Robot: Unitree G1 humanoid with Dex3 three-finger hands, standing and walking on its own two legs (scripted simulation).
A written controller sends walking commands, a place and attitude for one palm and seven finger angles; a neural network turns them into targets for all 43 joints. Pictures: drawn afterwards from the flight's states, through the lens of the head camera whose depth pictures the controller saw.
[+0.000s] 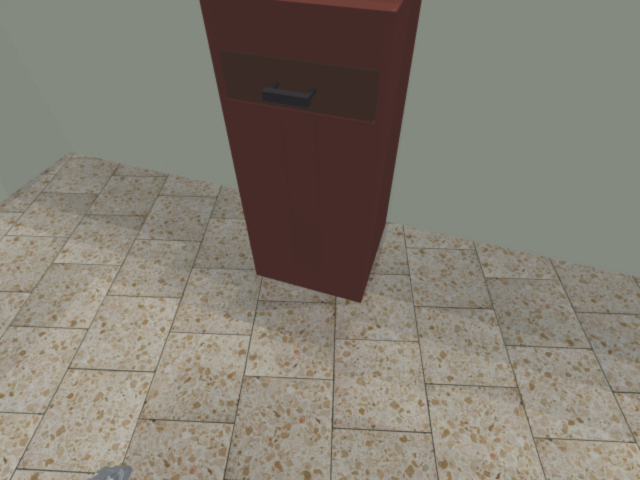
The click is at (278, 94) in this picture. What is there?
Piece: drawer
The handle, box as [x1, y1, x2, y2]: [262, 81, 316, 107]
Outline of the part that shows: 262,97 263,100 307,107 310,104 311,97 316,91 316,87 312,87 307,94 277,89 276,88 278,86 278,82 275,81 268,88 265,87 263,89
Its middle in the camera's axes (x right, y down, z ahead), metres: -0.07 -0.34 +0.90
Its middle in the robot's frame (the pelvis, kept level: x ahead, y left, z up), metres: +0.91 +0.12 +0.05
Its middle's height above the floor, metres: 0.82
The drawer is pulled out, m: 0.00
